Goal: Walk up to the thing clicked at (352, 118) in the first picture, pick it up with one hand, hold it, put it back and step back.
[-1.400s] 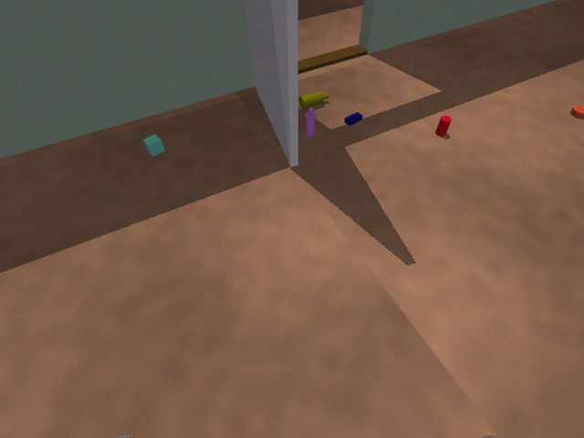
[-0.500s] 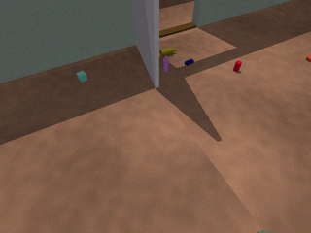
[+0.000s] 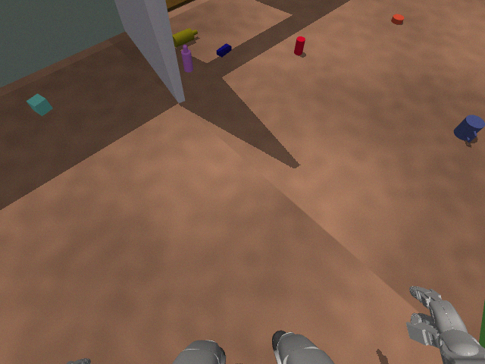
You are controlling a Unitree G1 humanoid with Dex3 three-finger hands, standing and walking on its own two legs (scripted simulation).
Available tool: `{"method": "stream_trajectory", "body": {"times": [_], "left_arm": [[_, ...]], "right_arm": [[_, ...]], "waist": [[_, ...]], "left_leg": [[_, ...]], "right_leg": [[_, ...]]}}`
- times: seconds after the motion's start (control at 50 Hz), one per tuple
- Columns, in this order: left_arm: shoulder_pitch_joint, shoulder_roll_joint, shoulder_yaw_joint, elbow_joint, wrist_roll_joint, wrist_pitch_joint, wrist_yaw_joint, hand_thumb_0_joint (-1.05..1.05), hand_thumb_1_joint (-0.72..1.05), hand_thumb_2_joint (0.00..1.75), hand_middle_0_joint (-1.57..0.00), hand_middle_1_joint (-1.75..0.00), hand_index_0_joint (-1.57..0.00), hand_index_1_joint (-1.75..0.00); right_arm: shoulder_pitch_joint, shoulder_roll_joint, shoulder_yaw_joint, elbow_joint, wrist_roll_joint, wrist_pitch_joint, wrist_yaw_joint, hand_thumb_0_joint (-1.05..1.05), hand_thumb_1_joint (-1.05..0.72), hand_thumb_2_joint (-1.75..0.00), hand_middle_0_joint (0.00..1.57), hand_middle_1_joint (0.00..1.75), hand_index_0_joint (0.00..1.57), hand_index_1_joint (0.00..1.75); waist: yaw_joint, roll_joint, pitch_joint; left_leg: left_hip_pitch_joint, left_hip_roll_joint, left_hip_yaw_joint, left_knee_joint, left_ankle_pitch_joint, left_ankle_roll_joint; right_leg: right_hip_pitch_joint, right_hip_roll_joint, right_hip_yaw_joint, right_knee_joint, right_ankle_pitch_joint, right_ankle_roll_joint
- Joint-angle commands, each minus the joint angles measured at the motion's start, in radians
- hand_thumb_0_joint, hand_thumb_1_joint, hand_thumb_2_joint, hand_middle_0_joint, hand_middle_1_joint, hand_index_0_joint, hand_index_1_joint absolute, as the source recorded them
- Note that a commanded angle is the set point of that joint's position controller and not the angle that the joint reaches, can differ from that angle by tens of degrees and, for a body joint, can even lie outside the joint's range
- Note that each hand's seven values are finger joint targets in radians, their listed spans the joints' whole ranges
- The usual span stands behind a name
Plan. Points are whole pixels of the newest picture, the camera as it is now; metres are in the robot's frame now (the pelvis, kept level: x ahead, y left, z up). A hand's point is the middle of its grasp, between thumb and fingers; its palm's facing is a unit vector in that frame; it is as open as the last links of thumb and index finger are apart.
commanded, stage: walk up
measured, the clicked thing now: (224, 50) +1.85 +0.17 -0.75
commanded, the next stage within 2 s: none
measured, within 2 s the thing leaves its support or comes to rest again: neither
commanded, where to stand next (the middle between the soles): +0.07 -0.03 m, yaw -50 degrees
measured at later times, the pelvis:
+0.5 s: pelvis +0.00 +0.00 +0.00, yaw -23 degrees
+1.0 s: pelvis +0.03 -0.01 -0.01, yaw -38 degrees
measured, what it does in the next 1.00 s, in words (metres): steps on the spot, turning right: right foot, then left foot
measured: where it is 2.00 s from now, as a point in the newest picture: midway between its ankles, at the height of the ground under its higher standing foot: outside the picture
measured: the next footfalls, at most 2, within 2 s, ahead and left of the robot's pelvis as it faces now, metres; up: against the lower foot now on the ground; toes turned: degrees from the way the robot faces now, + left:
right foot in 0.48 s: +0.00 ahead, -0.12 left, +0.00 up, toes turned -23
left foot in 0.90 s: +0.18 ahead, +0.03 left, +0.00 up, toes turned -35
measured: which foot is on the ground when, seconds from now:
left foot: down 0.00-0.50, up 0.52-0.88, down 0.90-1.00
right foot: down 0.00-0.00, up 0.02-0.46, down 0.48-0.92, up 0.94-1.00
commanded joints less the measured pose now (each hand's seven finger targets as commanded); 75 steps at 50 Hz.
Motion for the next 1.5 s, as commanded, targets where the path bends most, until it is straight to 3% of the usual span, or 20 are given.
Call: {"method": "stream_trajectory", "body": {"times": [0.0,0.04,0.12,0.3,0.44,0.46,0.5,0.52,0.6,0.74,0.86,0.9,0.94,1.02,1.2,1.24,1.26,1.28,1.34,1.48], "left_arm": [[-0.002,0.183,0.041,-0.157,0.001,-0.012,0.026,0.00,0.90,0.90,-0.20,-0.30,-0.20,-0.30],[0.057,0.236,0.059,-0.122,0.001,0.006,0.019,0.00,0.90,0.90,-0.20,-0.30,-0.20,-0.30],[0.055,0.215,0.067,-0.118,-0.017,0.016,-0.040,0.00,0.90,0.90,-0.20,-0.30,-0.20,-0.30],[-0.089,0.185,0.044,-0.197,-0.022,-0.006,-0.052,0.00,0.90,0.90,-0.20,-0.30,-0.20,-0.30],[0.043,0.173,0.058,-0.149,-0.017,-0.035,-0.040,0.00,0.90,0.90,-0.20,-0.30,-0.20,-0.30],[0.129,0.237,0.083,-0.127,-0.013,-0.046,-0.030,0.00,0.90,0.90,-0.20,-0.30,-0.20,-0.30],[0.095,0.326,0.103,-0.174,-0.011,-0.058,-0.011,0.00,0.90,0.90,-0.20,-0.30,-0.20,-0.30],[0.087,0.332,0.109,-0.175,-0.026,-0.046,-0.009,0.00,0.90,0.90,-0.20,-0.30,-0.20,-0.30],[0.018,0.237,0.074,-0.182,-0.041,-0.048,0.011,0.00,0.90,0.90,-0.20,-0.30,-0.20,-0.30],[0.028,0.236,0.072,-0.229,-0.024,-0.042,0.010,0.00,0.90,0.90,-0.20,-0.30,-0.20,-0.30],[-0.019,0.208,0.053,-0.264,-0.044,-0.027,0.020,0.00,0.90,0.90,-0.20,-0.30,-0.20,-0.30],[0.063,0.139,0.032,-0.244,-0.053,-0.021,0.027,0.00,0.90,0.90,-0.20,-0.30,-0.20,-0.30],[0.116,0.219,0.044,-0.195,-0.036,-0.015,0.042,0.00,0.90,0.90,-0.20,-0.30,-0.20,-0.30],[0.078,0.214,0.064,-0.165,-0.044,-0.020,0.011,0.00,0.90,0.90,-0.20,-0.30,-0.20,-0.30],[0.191,0.192,0.057,-0.084,-0.029,-0.063,0.023,0.00,0.90,0.90,-0.20,-0.30,-0.20,-0.30],[0.170,0.271,0.080,-0.096,-0.012,-0.080,0.036,0.00,0.90,0.90,-0.20,-0.30,-0.20,-0.30],[0.110,0.316,0.082,-0.124,-0.004,-0.091,0.041,0.00,0.90,0.90,-0.20,-0.30,-0.20,-0.30],[0.071,0.382,0.083,-0.133,-0.001,-0.088,0.044,0.00,0.90,0.90,-0.20,-0.30,-0.20,-0.30],[0.003,0.285,0.058,-0.126,-0.018,-0.094,0.047,0.00,0.90,0.90,-0.20,-0.30,-0.20,-0.30],[0.014,0.258,0.049,-0.108,-0.017,-0.086,0.040,0.00,0.90,0.90,-0.20,-0.30,-0.20,-0.30]], "right_arm": [[0.099,-0.254,-0.078,-0.102,-0.014,-0.014,-0.038,0.00,-0.90,-0.90,0.20,0.30,0.20,0.30],[-0.005,-0.255,-0.078,-0.144,-0.004,-0.015,-0.029,0.00,-0.90,-0.90,0.20,0.30,0.20,0.30],[0.061,-0.204,-0.056,-0.144,0.007,-0.036,-0.030,0.00,-0.90,-0.90,0.20,0.30,0.20,0.30],[0.291,-0.260,-0.073,-0.183,0.001,-0.057,-0.010,0.00,-0.90,-0.90,0.20,0.30,0.20,0.30],[0.251,-0.246,-0.060,-0.220,0.020,-0.033,-0.002,0.00,-0.90,-0.90,0.20,0.30,0.20,0.30],[0.250,-0.200,-0.040,-0.233,0.028,-0.032,-0.002,0.00,-0.90,-0.90,0.20,0.30,0.20,0.30],[0.243,-0.155,-0.011,-0.254,0.030,-0.025,-0.002,0.00,-0.90,-0.90,0.20,0.30,0.20,0.30],[0.235,-0.202,-0.023,-0.245,0.023,-0.025,-0.011,0.00,-0.90,-0.90,0.20,0.30,0.20,0.30],[0.275,-0.188,-0.012,-0.174,0.026,-0.032,-0.007,0.00,-0.90,-0.90,0.20,0.30,0.20,0.30],[0.259,-0.167,-0.013,-0.176,0.016,-0.035,-0.037,0.00,-0.90,-0.90,0.20,0.30,0.20,0.30],[0.327,-0.152,-0.026,-0.160,0.000,-0.053,-0.048,0.00,-0.90,-0.90,0.20,0.30,0.20,0.30],[0.292,-0.259,-0.052,-0.188,-0.002,-0.060,-0.053,0.00,-0.90,-0.90,0.20,0.30,0.20,0.30],[0.223,-0.290,-0.063,-0.204,0.018,-0.058,-0.043,0.00,-0.90,-0.90,0.20,0.30,0.20,0.30],[0.199,-0.217,-0.029,-0.213,0.006,-0.057,-0.045,0.00,-0.90,-0.90,0.20,0.30,0.20,0.30],[0.166,-0.224,-0.025,-0.247,0.005,0.002,-0.013,0.00,-0.90,-0.90,0.20,0.30,0.20,0.30],[0.168,-0.136,0.003,-0.252,0.018,0.012,-0.012,0.00,-0.90,-0.90,0.20,0.30,0.20,0.30],[0.160,-0.085,0.023,-0.260,0.021,0.020,-0.013,0.00,-0.90,-0.90,0.20,0.30,0.20,0.30],[0.116,-0.168,-0.005,-0.246,0.019,0.029,-0.028,0.00,-0.90,-0.90,0.20,0.30,0.20,0.30],[0.156,-0.189,-0.015,-0.168,0.033,0.023,-0.020,0.00,-0.90,-0.90,0.20,0.30,0.20,0.30],[0.167,-0.160,0.003,-0.102,0.020,-0.009,-0.021,0.00,-0.90,-0.90,0.20,0.30,0.20,0.30]], "waist": [[-0.068,0.216,-0.238],[-0.034,0.183,-0.139],[-0.032,0.160,-0.073],[-0.126,0.188,-0.110],[-0.041,0.128,-0.218],[0.012,0.004,-0.261],[0.027,-0.206,-0.203],[0.038,-0.198,-0.182],[-0.027,-0.130,-0.122],[-0.021,-0.116,-0.112],[-0.090,-0.045,-0.169],[-0.053,0.238,-0.201],[-0.044,0.221,-0.202],[-0.043,0.198,-0.129],[-0.012,0.217,-0.220],[-0.001,-0.024,-0.162],[-0.027,-0.163,-0.091],[-0.001,-0.154,-0.071],[-0.055,-0.097,-0.056],[-0.028,-0.173,-0.181]], "left_leg": [[0.320,0.451,-0.329,-0.238,0.324,0.147],[0.068,0.459,-0.294,-0.331,0.101,0.224],[0.120,0.255,-0.046,-0.299,0.142,0.073],[0.257,0.376,0.013,-0.250,0.251,0.112],[0.164,0.326,0.200,0.062,0.375,0.113],[0.016,0.259,0.247,0.264,0.315,0.062],[-0.404,0.075,0.150,0.507,-0.285,-0.029],[-0.352,0.108,0.092,0.551,-0.328,-0.033],[-0.294,0.115,0.073,0.457,-0.146,-0.029],[-0.138,0.074,0.089,0.324,-0.050,-0.016],[0.174,0.047,0.056,-0.038,0.174,0.035],[0.257,0.420,-0.357,-0.171,0.369,0.153],[0.162,0.529,-0.437,-0.185,0.267,0.314],[0.083,0.313,-0.074,-0.129,0.334,0.195],[0.014,0.293,0.030,0.108,0.261,0.179],[-0.194,0.193,0.104,0.346,0.057,0.077],[-0.333,0.088,0.116,0.427,-0.250,0.009],[-0.237,0.113,0.001,0.530,-0.327,0.006],[-0.220,0.134,0.004,0.493,-0.201,0.012],[-0.063,0.083,0.094,0.166,-0.188,0.002]], "right_leg": [[-0.254,0.025,-0.107,0.440,-0.391,-0.026],[-0.139,-0.046,-0.155,0.579,-0.339,-0.022],[-0.169,-0.050,-0.187,0.575,-0.124,-0.033],[-0.160,-0.111,-0.285,0.253,-0.198,-0.046],[0.172,-0.060,-0.361,-0.094,-0.090,-0.114],[0.372,-0.086,-0.246,-0.139,-0.085,-0.155],[0.483,-0.405,0.295,-0.185,0.034,-0.340],[0.382,-0.435,0.305,-0.174,0.070,-0.392],[0.309,-0.225,-0.007,-0.121,0.272,-0.254],[0.110,-0.207,0.000,-0.033,0.529,-0.270],[-0.067,-0.142,0.028,0.181,0.327,-0.181],[-0.205,0.091,-0.158,0.498,-0.371,-0.071],[-0.171,-0.002,-0.166,0.701,-0.436,-0.058],[-0.155,-0.028,-0.184,0.638,-0.302,-0.063],[0.147,-0.018,-0.367,0.038,-0.099,-0.057],[0.193,-0.149,-0.067,-0.075,-0.074,-0.120],[0.128,-0.371,0.276,-0.157,0.003,-0.215],[-0.029,-0.454,0.346,-0.147,0.049,-0.340],[0.020,-0.295,0.095,-0.064,0.144,-0.257],[0.087,-0.211,0.000,0.046,0.163,-0.236]]}}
